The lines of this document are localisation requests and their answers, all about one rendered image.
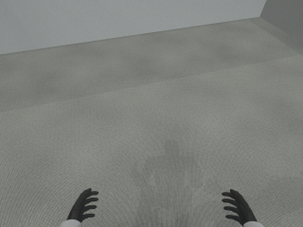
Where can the robot right hand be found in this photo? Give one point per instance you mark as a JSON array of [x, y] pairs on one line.
[[245, 214]]

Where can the robot left hand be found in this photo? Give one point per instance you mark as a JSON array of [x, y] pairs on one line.
[[79, 207]]

